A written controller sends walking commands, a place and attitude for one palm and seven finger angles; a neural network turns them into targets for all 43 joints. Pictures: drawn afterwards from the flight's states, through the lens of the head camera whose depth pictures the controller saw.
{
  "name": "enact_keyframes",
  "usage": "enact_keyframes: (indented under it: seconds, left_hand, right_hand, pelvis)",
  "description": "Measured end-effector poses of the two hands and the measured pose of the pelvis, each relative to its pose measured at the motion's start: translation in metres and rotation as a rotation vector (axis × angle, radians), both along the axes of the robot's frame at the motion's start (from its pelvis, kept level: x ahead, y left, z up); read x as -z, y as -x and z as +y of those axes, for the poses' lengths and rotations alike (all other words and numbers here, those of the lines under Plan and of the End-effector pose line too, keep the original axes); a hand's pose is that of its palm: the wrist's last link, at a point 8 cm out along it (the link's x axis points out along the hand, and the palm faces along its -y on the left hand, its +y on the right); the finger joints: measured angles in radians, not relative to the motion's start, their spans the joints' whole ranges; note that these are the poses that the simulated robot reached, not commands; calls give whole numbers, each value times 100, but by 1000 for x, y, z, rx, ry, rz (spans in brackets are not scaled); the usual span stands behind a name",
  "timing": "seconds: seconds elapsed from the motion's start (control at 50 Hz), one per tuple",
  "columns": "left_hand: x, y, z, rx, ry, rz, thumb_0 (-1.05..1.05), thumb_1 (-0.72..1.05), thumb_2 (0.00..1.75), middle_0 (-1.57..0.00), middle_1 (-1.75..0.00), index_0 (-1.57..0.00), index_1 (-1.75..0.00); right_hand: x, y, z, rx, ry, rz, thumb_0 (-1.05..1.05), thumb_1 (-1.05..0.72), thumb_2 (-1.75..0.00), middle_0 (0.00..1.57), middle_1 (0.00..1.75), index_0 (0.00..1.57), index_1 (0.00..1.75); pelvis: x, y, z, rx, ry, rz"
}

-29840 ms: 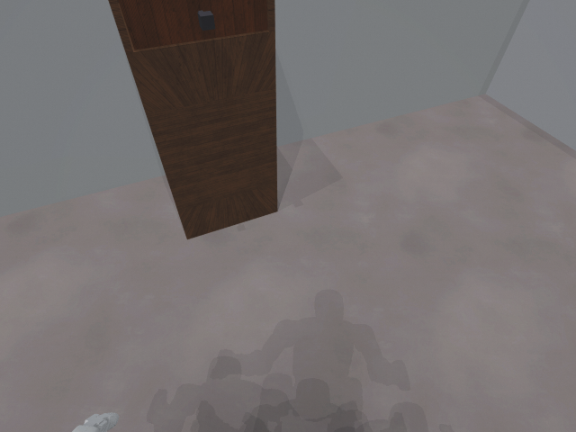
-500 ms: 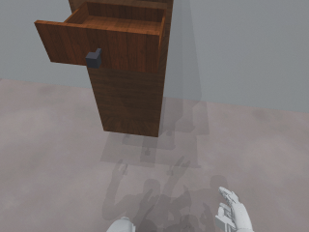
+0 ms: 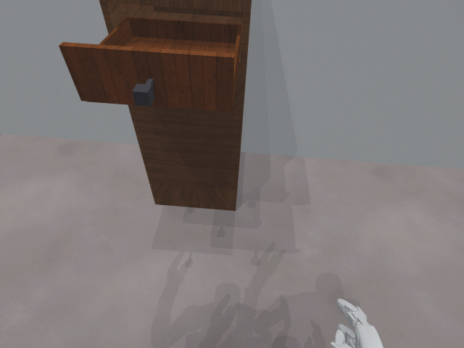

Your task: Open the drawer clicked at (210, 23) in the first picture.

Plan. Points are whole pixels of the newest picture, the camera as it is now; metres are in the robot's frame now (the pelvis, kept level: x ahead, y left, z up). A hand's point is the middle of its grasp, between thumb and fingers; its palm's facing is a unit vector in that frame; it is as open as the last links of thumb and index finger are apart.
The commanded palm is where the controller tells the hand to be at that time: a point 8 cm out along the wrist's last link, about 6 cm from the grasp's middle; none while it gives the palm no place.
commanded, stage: stop stepping back and stand still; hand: left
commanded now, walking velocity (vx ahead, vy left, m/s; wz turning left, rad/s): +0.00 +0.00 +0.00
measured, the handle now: (146, 90) +0.61 +0.23 +0.14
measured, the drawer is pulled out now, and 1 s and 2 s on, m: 0.29 0.29 0.29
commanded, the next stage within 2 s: let the arm hang, fingers relaxed in 0.46 s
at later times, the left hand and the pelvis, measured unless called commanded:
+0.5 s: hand out of the picture +0.14 +0.24 +0.34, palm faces +0.64 -0.66 -0.39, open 7.4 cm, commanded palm +0.10 +0.30 +0.32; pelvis -0.03 +0.02 +0.00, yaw +1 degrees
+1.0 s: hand out of the picture -0.10 +0.19 -0.17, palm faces +0.06 -0.97 -0.21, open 6.9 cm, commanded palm none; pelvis -0.07 -0.01 +0.00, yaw +3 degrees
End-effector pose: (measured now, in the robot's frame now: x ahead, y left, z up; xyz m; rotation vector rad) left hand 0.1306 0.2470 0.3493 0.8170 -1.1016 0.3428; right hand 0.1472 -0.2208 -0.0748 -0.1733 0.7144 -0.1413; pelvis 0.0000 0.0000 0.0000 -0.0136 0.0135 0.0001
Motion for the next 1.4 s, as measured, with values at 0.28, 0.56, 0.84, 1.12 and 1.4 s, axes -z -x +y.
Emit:
enact_keyframes:
  seconds: [0.28,0.56,0.84,1.12,1.4]
  left_hand:
    - [55,-9,46,-51,253,315,1,89,90,-21,-30,-21,-31]
    - [2,25,44,-76,122,-1,1,88,90,-22,-30,-22,-31]
    - [467,105,-31,-354,849,2098,2,91,90,-20,-30,-20,-30]
    - [470,261,26,-794,998,2323,0,94,90,-21,-30,-21,-30]
    - [440,142,53,-650,860,2041,1,91,90,-20,-30,-20,-30]
  right_hand:
    - [-4,32,3,20,42,35,2,-91,-90,20,30,20,30]
    - [-3,20,22,-41,3,3,2,-91,-90,20,30,21,30]
    - [60,127,-54,50,42,395,1,-91,-90,20,30,20,30]
    - [50,241,-54,78,68,776,1,-91,-90,20,30,20,30]
    - [54,158,-54,36,35,518,1,-91,-90,20,30,20,30]
  pelvis:
    - [-6,26,22,-1,5,-2]
    - [-6,34,16,-8,12,-19]
    - [8,56,1,-12,-21,-40]
    - [-6,70,-9,-40,-2,-45]
    - [-11,71,-3,-25,-12,-66]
